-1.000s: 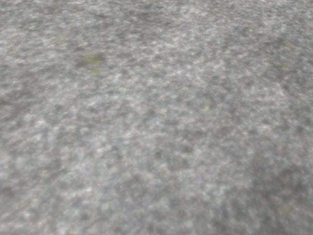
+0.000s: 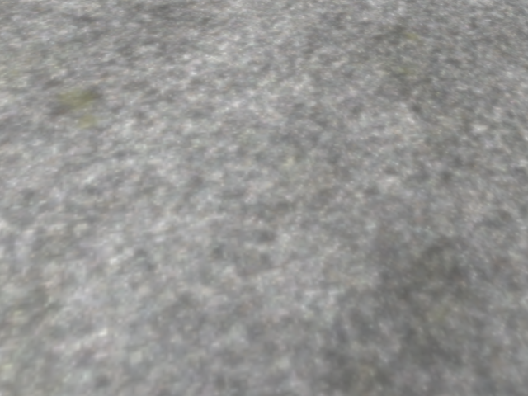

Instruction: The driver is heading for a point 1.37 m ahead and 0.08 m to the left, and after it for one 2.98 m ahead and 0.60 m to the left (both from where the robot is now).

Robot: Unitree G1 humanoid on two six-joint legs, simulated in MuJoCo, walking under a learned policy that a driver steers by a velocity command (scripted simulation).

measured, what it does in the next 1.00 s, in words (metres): steps on the spot: right foot, then left foot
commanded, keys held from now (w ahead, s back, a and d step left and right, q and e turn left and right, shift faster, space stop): q+shift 0.44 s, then e+shift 0.42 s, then w+e+shift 0.14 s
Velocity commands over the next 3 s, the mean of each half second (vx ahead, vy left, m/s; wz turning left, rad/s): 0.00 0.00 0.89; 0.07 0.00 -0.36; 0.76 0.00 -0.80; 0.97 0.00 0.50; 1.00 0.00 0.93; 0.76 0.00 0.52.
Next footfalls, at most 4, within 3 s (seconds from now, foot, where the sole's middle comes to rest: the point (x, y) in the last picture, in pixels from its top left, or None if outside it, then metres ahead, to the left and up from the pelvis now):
0.38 right None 0.16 -0.10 -0.78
0.74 left None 0.04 0.08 -0.78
1.32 right None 0.37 -0.19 -0.78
1.80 left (338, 259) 0.82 -0.25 -0.78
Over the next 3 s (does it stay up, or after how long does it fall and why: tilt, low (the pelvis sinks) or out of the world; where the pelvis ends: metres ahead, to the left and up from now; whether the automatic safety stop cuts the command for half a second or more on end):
stays up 1.60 -0.05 -0.02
